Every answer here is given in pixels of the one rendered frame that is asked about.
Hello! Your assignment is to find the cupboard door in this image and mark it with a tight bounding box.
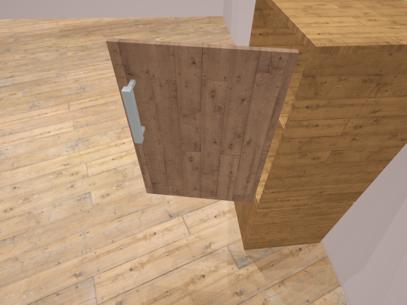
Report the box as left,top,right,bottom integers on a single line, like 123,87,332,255
106,38,299,203

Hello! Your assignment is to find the handle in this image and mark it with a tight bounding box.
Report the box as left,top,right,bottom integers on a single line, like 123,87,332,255
121,79,145,144

